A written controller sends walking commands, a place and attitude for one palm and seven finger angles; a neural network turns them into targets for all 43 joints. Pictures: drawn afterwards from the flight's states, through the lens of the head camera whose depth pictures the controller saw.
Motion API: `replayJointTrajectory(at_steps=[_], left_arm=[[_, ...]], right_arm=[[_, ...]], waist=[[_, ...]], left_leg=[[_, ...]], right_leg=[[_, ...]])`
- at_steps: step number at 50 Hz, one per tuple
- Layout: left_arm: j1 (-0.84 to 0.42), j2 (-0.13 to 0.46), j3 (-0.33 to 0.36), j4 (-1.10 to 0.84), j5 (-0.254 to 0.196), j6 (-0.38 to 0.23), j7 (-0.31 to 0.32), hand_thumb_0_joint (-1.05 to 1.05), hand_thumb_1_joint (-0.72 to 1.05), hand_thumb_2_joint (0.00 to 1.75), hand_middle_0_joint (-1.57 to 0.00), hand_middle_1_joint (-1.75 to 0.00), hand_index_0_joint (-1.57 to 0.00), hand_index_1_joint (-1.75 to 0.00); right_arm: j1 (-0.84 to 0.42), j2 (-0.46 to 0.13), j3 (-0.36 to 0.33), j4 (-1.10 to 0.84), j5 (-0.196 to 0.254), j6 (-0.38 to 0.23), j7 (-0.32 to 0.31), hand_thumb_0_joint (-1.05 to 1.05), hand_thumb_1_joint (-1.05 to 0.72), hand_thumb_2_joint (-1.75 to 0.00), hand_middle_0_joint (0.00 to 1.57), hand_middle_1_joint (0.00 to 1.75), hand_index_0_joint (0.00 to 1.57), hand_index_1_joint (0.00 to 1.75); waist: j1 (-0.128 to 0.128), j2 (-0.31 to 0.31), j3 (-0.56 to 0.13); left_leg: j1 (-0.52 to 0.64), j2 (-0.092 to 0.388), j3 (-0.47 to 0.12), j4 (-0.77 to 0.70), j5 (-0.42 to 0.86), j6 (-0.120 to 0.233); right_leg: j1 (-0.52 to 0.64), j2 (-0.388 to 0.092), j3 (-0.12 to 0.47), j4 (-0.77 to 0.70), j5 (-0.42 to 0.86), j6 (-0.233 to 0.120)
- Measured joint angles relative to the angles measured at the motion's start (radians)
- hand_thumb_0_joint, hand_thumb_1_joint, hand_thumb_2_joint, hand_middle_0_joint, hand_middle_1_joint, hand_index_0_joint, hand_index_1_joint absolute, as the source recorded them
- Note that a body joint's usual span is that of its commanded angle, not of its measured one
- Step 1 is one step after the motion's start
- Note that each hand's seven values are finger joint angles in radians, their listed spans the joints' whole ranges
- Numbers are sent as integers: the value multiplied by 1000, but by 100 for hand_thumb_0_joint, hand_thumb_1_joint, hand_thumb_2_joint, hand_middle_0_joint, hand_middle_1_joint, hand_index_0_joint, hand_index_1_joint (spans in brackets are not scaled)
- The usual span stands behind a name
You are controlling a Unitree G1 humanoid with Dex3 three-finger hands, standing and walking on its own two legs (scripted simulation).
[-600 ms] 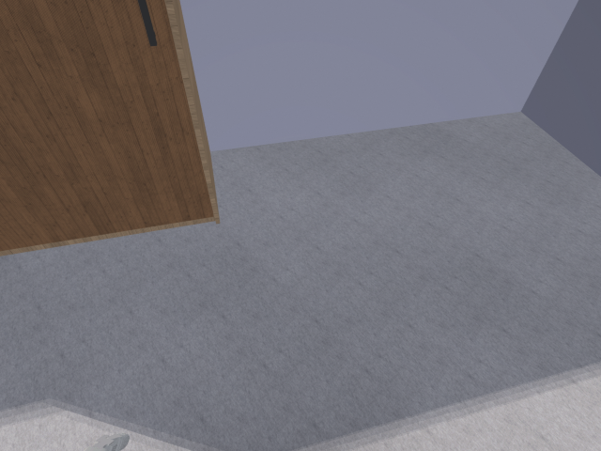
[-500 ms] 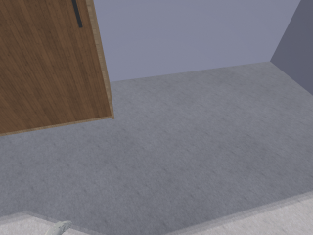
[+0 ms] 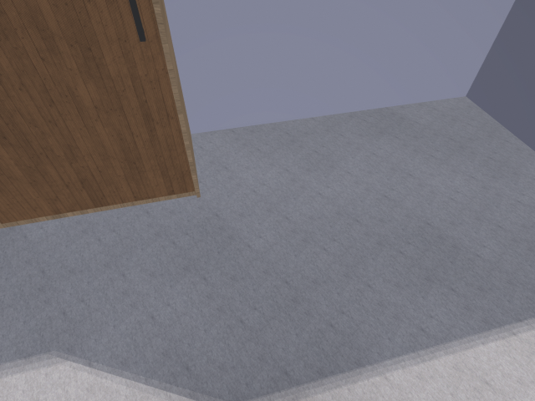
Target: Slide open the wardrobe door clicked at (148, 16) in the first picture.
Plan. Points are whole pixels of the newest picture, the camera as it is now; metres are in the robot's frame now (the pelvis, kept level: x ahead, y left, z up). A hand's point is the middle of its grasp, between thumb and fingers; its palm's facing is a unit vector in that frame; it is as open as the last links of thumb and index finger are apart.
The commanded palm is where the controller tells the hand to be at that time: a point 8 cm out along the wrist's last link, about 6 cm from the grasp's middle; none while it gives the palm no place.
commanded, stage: stand and wait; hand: right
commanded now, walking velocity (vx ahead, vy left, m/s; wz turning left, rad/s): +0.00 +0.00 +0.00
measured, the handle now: (136, 11) +1.12 +0.47 +0.12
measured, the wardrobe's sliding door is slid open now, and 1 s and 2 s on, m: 0.00 0.00 0.00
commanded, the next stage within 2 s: look at it before walking up in 0.34 s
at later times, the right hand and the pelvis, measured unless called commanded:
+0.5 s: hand out of the picture +0.07 -0.24 -0.16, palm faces -0.03 +0.94 -0.33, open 7.4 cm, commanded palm none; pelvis +0.00 +0.00 +0.00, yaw +0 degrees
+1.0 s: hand out of the picture +0.08 -0.24 -0.15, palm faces -0.03 +0.94 -0.34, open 7.4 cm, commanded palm none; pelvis +0.01 +0.00 +0.00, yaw +0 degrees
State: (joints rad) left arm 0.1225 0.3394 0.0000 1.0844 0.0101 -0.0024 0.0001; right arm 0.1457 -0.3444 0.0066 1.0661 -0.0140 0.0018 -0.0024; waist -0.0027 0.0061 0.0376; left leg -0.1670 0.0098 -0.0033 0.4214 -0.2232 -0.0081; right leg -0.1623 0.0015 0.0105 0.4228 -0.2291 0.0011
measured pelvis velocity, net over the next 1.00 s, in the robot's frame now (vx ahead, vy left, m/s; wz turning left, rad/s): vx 0.01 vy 0.00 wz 0.00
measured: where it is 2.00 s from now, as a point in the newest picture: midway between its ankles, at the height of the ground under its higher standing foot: outside the picture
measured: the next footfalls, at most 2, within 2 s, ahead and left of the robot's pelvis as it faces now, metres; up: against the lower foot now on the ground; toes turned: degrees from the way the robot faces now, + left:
right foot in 1.96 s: +0.10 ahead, -0.10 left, +0.00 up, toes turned +24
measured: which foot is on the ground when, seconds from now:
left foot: down 0.00-1.00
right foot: down 0.00-1.00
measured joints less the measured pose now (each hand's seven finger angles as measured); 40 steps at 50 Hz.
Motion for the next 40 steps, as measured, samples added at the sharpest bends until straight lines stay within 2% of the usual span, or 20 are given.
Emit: replayJointTrajectory(at_steps=[40], left_arm=[[-16, -5, -4, 27, -3, -7, -1, 1, 91, 90, -20, -30, -20, -30]], right_arm=[[-13, 4, 1, 25, -2, -7, 1, 1, -90, -90, 20, 30, 21, 30]], waist=[[-3, -2, -2]], left_leg=[[13, -4, 0, -41, 19, 3]], right_leg=[[16, -4, 0, -45, 21, 5]])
